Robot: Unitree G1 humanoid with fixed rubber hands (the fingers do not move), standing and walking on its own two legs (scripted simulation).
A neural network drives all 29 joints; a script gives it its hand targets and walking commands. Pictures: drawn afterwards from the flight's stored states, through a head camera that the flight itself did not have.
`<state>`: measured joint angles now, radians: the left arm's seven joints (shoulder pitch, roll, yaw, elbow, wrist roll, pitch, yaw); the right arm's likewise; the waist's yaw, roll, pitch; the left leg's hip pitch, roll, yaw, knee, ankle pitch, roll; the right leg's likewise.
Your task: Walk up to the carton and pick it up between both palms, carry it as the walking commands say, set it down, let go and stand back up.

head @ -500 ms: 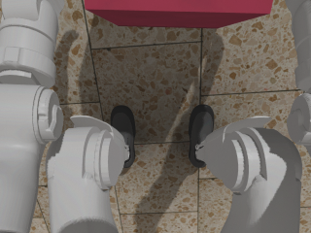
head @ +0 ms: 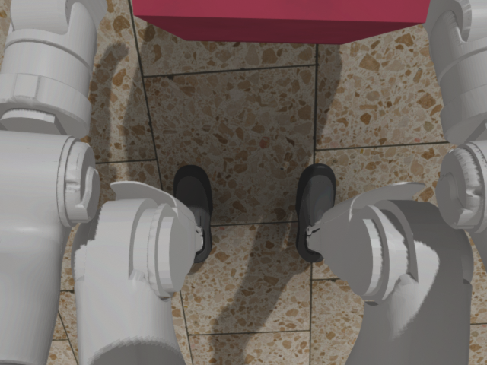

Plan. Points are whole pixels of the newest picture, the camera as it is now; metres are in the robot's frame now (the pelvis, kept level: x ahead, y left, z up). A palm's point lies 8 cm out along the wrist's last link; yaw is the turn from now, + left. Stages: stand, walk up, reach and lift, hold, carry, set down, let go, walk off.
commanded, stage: reach and lift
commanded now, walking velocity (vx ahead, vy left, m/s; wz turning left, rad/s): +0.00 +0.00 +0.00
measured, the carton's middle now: out of the picture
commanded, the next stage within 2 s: none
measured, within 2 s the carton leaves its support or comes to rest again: leaves its support in 1.06 s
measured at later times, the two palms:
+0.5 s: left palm out of the picture +0.56 +0.17 -0.20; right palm out of the picture +0.56 -0.18 -0.20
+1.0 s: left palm out of the picture +0.56 +0.17 -0.19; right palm out of the picture +0.56 -0.18 -0.19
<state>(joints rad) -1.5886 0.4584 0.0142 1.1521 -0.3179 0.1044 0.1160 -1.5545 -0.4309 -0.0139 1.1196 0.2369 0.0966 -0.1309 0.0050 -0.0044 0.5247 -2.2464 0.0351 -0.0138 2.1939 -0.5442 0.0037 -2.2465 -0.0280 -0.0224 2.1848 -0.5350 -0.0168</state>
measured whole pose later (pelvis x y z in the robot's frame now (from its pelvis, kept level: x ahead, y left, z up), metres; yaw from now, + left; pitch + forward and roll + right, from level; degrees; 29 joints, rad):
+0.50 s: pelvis +0.00 +0.00 +0.00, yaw +0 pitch +34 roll +0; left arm -1.60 0.39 -0.02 1.17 -0.33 0.08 0.13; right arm -1.56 -0.43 0.03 1.13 0.28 0.08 -0.15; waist 0.00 0.00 0.52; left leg -2.24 0.04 -0.01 2.19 -0.55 0.00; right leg -2.25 -0.03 -0.02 2.18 -0.53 -0.02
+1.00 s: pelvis +0.00 +0.00 +0.00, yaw +0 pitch +34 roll +0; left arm -1.60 0.41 -0.02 1.13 -0.32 0.13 0.12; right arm -1.57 -0.42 0.00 1.09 0.28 0.15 -0.15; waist 0.00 0.00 0.53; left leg -2.24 0.04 -0.01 2.19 -0.55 0.00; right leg -2.25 -0.02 -0.02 2.18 -0.53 -0.02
